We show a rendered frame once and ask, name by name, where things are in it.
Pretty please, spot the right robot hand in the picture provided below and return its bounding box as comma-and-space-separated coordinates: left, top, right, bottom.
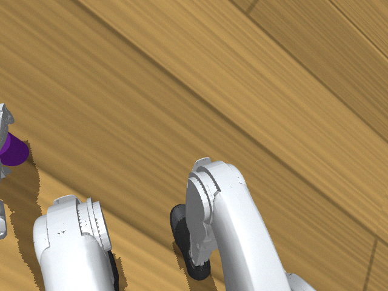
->
284, 270, 316, 291

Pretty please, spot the left robot foot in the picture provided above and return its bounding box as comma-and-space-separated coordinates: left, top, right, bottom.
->
107, 250, 119, 291

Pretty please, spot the left robot hand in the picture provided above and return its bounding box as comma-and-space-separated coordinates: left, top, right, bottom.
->
0, 103, 15, 178

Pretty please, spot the can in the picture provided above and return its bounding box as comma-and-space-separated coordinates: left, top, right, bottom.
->
0, 132, 29, 166

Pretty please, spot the right robot foot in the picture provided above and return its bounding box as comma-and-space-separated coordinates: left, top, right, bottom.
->
170, 204, 211, 281

